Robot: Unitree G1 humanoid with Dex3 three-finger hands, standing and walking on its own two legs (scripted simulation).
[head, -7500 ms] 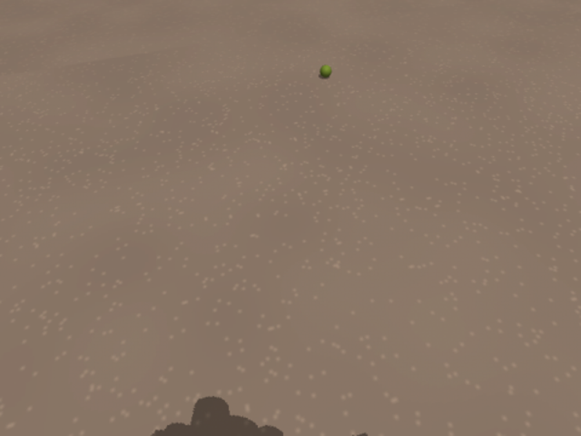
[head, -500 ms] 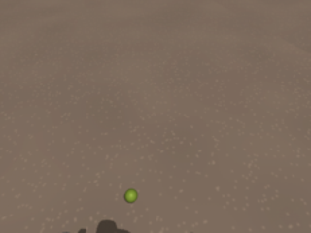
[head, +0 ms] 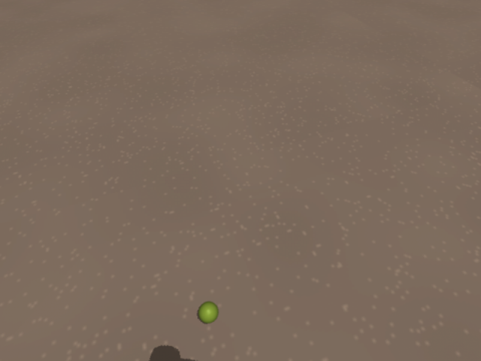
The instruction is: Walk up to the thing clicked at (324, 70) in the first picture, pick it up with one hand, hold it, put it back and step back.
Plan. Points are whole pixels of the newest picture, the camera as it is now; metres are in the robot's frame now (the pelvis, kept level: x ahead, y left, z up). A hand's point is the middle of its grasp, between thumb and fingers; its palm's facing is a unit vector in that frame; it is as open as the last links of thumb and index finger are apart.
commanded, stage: walk up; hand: left
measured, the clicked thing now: (208, 312) +0.43 +0.19 -0.74
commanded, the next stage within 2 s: none
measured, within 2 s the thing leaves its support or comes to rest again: neither
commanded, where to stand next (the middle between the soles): +0.07 -0.02 m, yaw -4 degrees
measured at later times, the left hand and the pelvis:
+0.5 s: hand out of the picture +0.15 +0.26 -0.17, palm faces -0.07 -0.93 -0.36, open 7.4 cm; pelvis +0.04 -0.01 -0.02, yaw -2 degrees
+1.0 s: hand out of the picture +0.07 +0.25 -0.15, palm faces +0.07 -0.92 -0.39, open 7.4 cm; pelvis -0.01 -0.03 -0.02, yaw +3 degrees
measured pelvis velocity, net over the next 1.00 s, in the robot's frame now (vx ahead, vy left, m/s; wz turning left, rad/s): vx -0.01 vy -0.03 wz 0.05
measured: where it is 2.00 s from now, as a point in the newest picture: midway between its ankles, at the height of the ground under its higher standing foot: outside the picture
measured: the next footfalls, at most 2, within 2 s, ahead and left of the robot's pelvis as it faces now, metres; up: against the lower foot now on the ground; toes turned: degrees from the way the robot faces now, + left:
right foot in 0.52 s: +0.11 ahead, -0.13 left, +0.00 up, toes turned +0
left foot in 0.92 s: +0.02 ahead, +0.10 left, +0.00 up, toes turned +1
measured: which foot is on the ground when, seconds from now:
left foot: down 0.00-0.54, up 0.56-0.90, down 0.92-1.00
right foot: down 0.00-0.10, up 0.12-0.50, down 0.52-1.00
